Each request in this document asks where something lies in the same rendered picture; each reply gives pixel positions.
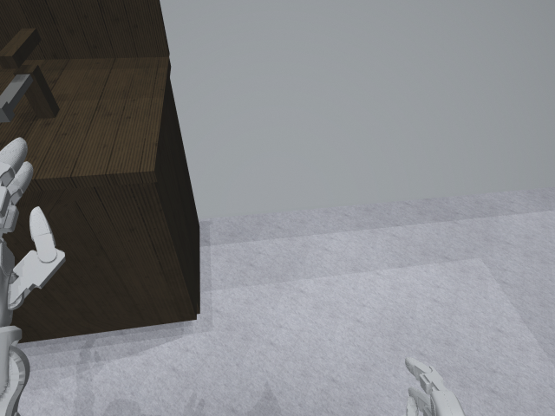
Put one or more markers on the robot left hand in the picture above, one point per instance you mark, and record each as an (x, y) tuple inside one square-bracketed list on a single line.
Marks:
[(37, 267)]

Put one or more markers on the robot right hand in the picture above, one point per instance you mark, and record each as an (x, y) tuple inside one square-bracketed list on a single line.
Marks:
[(441, 402)]

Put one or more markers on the tap lever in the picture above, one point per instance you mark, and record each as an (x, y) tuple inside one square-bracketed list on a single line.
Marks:
[(12, 95)]

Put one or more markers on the left robot forearm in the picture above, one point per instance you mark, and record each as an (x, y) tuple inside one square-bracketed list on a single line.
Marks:
[(14, 370)]

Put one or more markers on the counter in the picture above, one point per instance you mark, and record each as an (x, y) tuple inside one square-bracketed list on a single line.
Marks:
[(109, 166)]

